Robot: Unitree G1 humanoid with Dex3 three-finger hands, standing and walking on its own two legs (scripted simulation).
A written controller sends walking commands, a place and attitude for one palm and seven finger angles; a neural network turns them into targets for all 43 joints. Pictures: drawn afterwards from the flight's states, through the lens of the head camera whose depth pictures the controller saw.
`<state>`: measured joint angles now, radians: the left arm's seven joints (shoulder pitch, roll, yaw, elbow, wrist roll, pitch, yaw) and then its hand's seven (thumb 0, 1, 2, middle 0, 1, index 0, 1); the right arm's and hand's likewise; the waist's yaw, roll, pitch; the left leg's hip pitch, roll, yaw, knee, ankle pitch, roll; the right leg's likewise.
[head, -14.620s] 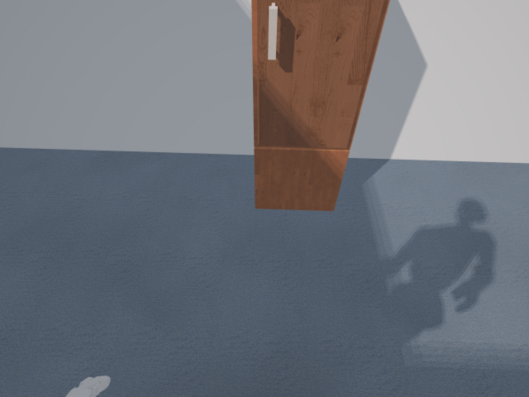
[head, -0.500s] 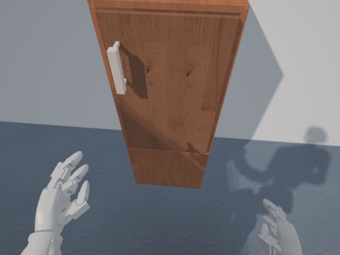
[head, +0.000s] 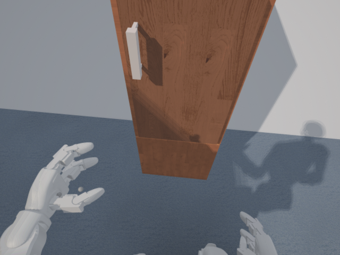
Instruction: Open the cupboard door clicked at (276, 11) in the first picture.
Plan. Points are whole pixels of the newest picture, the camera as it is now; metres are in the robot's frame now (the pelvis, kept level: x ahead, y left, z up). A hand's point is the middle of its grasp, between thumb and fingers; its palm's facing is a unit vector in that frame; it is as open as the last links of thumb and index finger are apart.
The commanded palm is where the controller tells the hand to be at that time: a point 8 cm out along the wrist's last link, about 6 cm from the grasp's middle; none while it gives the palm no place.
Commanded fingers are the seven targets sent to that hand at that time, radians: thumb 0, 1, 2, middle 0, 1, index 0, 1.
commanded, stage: raise the hand with hooked fingers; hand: left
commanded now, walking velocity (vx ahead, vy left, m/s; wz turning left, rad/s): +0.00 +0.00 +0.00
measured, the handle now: (136, 51) +0.60 +0.12 +0.15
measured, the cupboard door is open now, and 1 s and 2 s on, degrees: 0 0 0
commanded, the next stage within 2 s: move the hooked fingers beside the handle in 1.32 s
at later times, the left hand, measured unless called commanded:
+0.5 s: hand (45, 149) +0.28 +0.25 +0.14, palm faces +0.03 -1.00 -0.07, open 13.5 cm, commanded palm +0.25 +0.29 +0.14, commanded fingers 0.00 -0.50 0.30 -0.30 -1.20 -0.30 -1.20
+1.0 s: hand (49, 123) +0.32 +0.24 +0.17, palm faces -0.03 -1.00 -0.05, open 14.0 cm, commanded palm +0.28 +0.29 +0.18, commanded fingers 0.00 -0.50 0.30 -0.30 -1.20 -0.30 -1.20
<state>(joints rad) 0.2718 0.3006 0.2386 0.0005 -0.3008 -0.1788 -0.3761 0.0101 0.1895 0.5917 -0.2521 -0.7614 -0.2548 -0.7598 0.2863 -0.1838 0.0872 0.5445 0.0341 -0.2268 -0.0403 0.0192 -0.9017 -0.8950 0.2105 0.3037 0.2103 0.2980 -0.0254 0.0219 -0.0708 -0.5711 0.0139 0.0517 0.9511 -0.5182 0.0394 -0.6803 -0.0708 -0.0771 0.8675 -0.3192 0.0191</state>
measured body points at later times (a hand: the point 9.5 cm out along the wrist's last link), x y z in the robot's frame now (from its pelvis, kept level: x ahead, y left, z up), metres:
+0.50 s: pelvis +0.02 -0.01 +0.03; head +0.04 -0.01 +0.48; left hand +0.28 +0.30 +0.15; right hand +0.21 -0.24 -0.03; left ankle -0.02 +0.09 -0.69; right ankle +0.07 -0.14 -0.69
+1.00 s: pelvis +0.02 -0.03 +0.04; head +0.04 -0.04 +0.49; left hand +0.32 +0.30 +0.18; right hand +0.18 -0.28 -0.04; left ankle -0.02 +0.09 -0.69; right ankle +0.07 -0.14 -0.69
